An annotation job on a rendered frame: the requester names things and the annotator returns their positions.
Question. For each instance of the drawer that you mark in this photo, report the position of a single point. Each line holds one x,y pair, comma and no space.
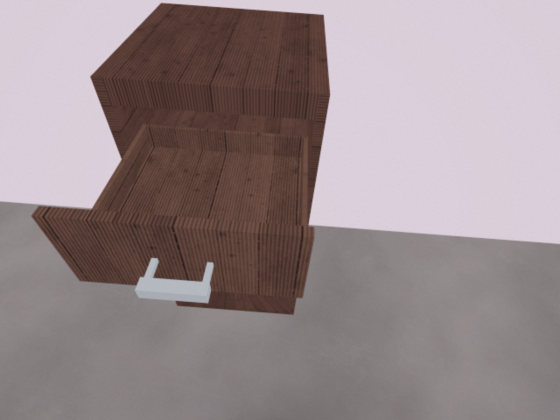
191,196

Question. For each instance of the handle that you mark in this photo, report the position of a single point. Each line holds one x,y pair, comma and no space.
176,290

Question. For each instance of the cabinet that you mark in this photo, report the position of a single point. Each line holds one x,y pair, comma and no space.
222,69

